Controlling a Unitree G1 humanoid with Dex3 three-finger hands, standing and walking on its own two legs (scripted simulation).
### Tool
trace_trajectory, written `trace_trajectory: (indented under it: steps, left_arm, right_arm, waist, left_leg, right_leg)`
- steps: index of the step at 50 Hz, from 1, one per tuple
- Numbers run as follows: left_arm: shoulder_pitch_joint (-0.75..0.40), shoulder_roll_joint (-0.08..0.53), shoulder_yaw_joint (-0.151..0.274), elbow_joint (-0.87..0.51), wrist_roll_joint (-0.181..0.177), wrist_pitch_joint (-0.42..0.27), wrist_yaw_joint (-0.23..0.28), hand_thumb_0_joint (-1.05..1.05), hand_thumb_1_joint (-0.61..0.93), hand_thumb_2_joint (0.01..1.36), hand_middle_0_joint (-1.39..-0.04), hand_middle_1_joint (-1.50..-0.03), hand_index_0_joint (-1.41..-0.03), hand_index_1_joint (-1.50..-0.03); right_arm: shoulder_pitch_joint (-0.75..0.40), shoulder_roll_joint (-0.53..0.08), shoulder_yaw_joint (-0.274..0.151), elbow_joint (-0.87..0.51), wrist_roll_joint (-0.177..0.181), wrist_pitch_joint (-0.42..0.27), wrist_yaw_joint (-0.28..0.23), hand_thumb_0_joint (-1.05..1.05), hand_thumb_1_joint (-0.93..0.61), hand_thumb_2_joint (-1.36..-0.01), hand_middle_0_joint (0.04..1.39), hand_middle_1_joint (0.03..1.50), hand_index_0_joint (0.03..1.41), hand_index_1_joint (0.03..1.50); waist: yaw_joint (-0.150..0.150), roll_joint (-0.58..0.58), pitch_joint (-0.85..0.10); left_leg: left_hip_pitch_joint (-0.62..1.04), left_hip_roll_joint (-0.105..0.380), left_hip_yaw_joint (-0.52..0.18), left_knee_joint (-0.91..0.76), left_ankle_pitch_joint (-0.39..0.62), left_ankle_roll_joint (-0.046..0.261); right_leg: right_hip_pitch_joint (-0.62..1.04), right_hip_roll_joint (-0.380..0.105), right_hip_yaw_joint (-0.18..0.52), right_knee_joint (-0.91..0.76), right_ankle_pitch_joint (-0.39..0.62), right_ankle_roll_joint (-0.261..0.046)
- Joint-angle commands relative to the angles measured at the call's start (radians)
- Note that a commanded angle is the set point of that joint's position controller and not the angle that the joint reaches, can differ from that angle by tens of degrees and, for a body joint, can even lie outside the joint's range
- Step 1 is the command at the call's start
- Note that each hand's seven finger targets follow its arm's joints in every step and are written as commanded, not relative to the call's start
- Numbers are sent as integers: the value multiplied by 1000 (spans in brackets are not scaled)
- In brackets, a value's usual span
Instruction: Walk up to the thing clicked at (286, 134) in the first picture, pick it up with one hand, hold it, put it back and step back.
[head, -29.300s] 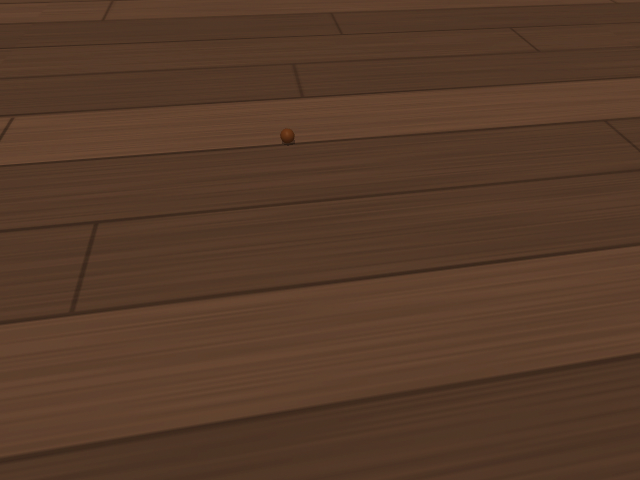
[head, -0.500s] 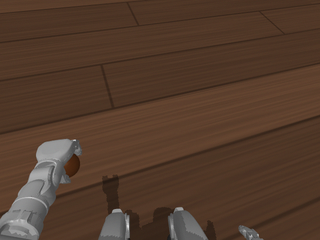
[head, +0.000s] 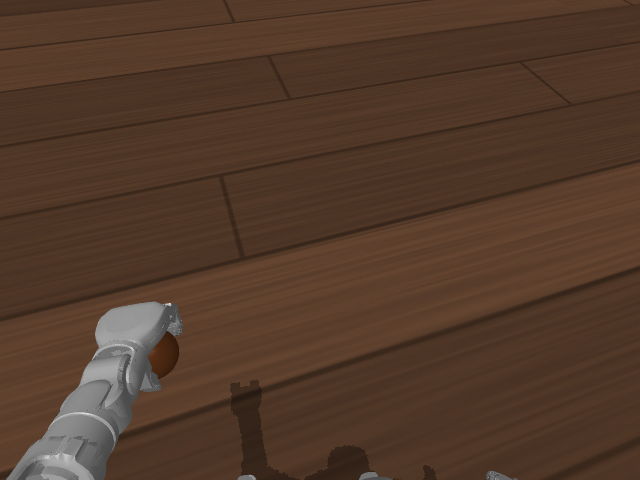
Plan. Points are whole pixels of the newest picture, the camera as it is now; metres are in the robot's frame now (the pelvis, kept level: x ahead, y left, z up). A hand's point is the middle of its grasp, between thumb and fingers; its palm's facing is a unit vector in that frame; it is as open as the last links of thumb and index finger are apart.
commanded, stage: hold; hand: left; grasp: from above
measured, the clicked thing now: (151, 353) +0.34 +0.23 -0.11
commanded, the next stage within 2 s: crouch in 2.00 s
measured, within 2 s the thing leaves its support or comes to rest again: neither
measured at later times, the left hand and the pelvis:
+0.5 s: hand (137, 335) +0.34 +0.22 -0.03, palm faces -0.44 -0.07 -0.90, open 9.6 cm; pelvis +0.02 +0.00 +0.03, yaw +0 degrees
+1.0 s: hand (135, 339) +0.32 +0.22 -0.01, palm faces -0.44 -0.06 -0.90, open 9.7 cm; pelvis +0.02 +0.00 +0.04, yaw +0 degrees
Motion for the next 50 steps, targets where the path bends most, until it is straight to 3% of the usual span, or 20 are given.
trace_trajectory:
  steps: [1,8,11,12,15,18,22,27,28,30,32,34,37,40,50]
  left_arm:
    - [-278,204,70,-187,9,0,31,0,591,796,-944,-775,-964,-754]
    - [-300,203,61,-216,20,3,19,0,600,756,-936,-767,-967,-736]
    - [-292,227,73,-229,19,1,3,0,598,762,-937,-763,-967,-734]
    - [-301,200,55,-248,18,1,-4,0,587,763,-924,-773,-956,-742]
    - [-267,216,69,-250,12,1,-20,0,589,728,-921,-757,-956,-721]
    - [-266,197,55,-266,8,-1,-37,0,595,752,-917,-791,-955,-753]
    - [-263,208,59,-300,8,-2,-54,0,598,751,-919,-792,-958,-753]
    - [-249,228,74,-322,6,-6,-75,0,583,763,-901,-796,-940,-757]
    - [-265,212,56,-335,11,-8,-81,0,570,748,-888,-796,-928,-755]
    - [-254,231,79,-344,10,-8,-81,0,594,750,-892,-818,-939,-770]
    - [-250,208,58,-360,8,-8,-87,0,592,759,-899,-818,-944,-773]
    - [-247,233,80,-361,5,-6,-88,0,600,785,-902,-838,-946,-794]
    - [-246,218,62,-376,12,-7,-97,0,594,800,-911,-820,-947,-784]
    - [-240,227,71,-397,8,-13,-105,0,583,820,-908,-825,-941,-792]
    - [-221,215,63,-411,9,-6,-112,0,597,826,-900,-864,-941,-823]
  right_arm:
    - [10,-149,-55,-106,6,-25,-13,0,-900,-899,200,300,200,300]
    - [-5,-156,-60,-109,11,-15,-9,0,-897,-897,200,300,200,300]
    - [-20,-157,-61,-119,15,-11,-9,0,-899,-897,200,300,200,300]
    - [-18,-153,-59,-119,15,-11,-7,0,-898,-897,200,300,200,300]
    - [-24,-155,-61,-120,17,-10,-8,0,-896,-897,200,300,200,300]
    - [-25,-155,-61,-131,19,-7,-6,0,-896,-897,200,300,200,300]
    - [-33,-156,-59,-140,20,-2,-6,0,-896,-897,200,300,200,300]
    - [-48,-159,-61,-156,25,5,-5,0,-895,-897,200,300,200,300]
    - [-50,-156,-58,-157,24,5,-5,0,-895,-896,200,300,200,300]
    - [-56,-159,-58,-164,24,7,-6,0,-895,-896,200,300,200,300]
    - [-63,-151,-54,-170,26,8,-5,0,-897,-898,200,300,200,300]
    - [-71,-156,-55,-170,26,11,-6,0,-897,-897,200,300,200,300]
    - [-72,-152,-54,-171,27,13,-6,0,-896,-898,200,300,200,300]
    - [-85,-151,-53,-178,28,15,-8,0,-900,-899,200,300,200,300]
    - [-110,-149,-48,-185,30,22,-10,0,-896,-898,200,300,199,300]
  waist:
    - [7,11,-296]
    - [9,17,-267]
    - [23,16,-253]
    - [18,20,-273]
    - [29,11,-259]
    - [21,-3,-252]
    - [35,4,-257]
    - [41,13,-235]
    - [37,13,-236]
    - [49,11,-234]
    - [42,-9,-232]
    - [50,1,-224]
    - [44,1,-229]
    - [59,10,-223]
    - [53,-24,-203]
  left_leg:
    - [275,-33,2,-156,211,2]
    - [342,-32,4,-211,237,-1]
    - [351,-35,6,-234,239,0]
    - [371,-36,8,-235,261,-1]
    - [385,-32,5,-245,305,-1]
    - [390,-36,13,-252,313,3]
    - [417,-33,12,-266,361,4]
    - [439,-29,12,-299,346,1]
    - [444,-25,6,-304,348,0]
    - [442,-31,12,-307,345,3]
    - [452,-36,19,-314,345,7]
    - [458,-33,17,-323,338,6]
    - [477,-31,18,-333,355,8]
    - [487,-31,19,-345,354,5]
    - [515,-39,30,-370,341,15]
  right_leg:
    - [151,21,-7,-171,211,-26]
    - [184,23,-8,-219,227,-28]
    - [212,24,-6,-240,228,-27]
    - [227,24,-2,-237,251,-27]
    - [246,27,-6,-246,281,-29]
    - [267,24,0,-258,298,-26]
    - [289,27,-3,-266,335,-27]
    - [309,29,-8,-286,309,-30]
    - [301,30,-8,-285,308,-32]
    - [321,27,-4,-297,314,-29]
    - [334,21,2,-308,327,-26]
    - [339,23,-2,-318,315,-25]
    - [344,23,-2,-320,328,-26]
    - [357,24,-5,-329,322,-28]
    - [378,13,2,-371,329,-17]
